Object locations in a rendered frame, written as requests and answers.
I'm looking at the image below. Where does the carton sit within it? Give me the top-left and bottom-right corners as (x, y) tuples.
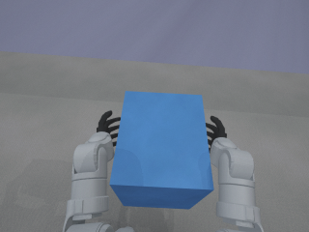
(109, 91), (214, 210)

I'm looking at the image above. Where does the robot right hand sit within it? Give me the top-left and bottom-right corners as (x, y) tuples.
(206, 115), (227, 153)

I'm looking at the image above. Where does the left robot forearm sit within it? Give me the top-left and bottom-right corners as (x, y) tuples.
(62, 131), (115, 232)

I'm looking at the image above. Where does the robot left hand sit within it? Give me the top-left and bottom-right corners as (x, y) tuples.
(97, 110), (121, 147)

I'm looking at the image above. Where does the robot left upper arm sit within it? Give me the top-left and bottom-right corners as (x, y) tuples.
(66, 222), (114, 232)

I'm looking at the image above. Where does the right robot forearm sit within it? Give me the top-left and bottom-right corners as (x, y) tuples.
(210, 137), (264, 232)

